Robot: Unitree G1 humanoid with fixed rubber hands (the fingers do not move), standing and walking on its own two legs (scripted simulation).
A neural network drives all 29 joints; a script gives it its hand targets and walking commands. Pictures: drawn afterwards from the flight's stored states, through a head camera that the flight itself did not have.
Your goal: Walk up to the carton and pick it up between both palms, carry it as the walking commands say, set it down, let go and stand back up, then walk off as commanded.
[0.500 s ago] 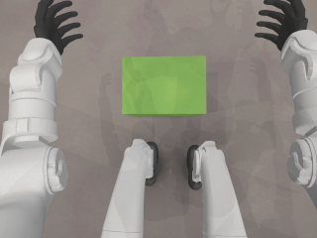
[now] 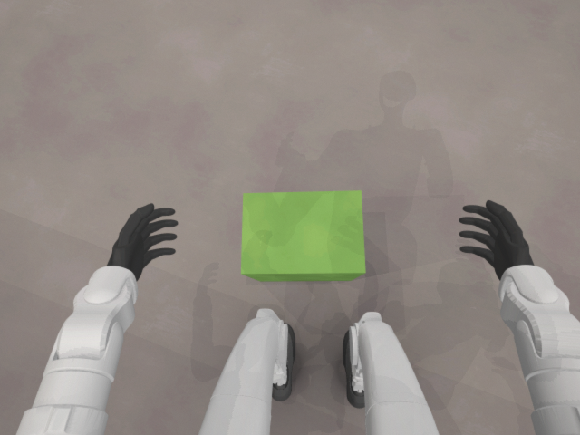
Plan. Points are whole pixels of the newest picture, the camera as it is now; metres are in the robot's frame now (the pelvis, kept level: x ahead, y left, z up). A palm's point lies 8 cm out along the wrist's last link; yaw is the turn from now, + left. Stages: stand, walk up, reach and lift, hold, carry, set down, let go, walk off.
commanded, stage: let go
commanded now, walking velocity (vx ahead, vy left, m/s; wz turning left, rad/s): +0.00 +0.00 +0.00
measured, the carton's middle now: (303, 242) +0.43 +0.03 -0.54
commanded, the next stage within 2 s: stand in 0.88 s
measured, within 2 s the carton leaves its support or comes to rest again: neither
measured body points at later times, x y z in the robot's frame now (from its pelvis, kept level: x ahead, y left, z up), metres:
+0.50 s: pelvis +0.03 -0.03 +0.06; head +0.02 -0.04 +0.51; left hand +0.22 +0.21 +0.02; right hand +0.21 -0.27 -0.02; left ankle +0.07 +0.10 -0.65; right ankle +0.06 -0.12 -0.65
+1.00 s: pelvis +0.04 -0.02 +0.06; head +0.01 -0.01 +0.51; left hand +0.24 +0.23 +0.03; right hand +0.22 -0.28 +0.01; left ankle +0.07 +0.10 -0.65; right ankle +0.06 -0.12 -0.65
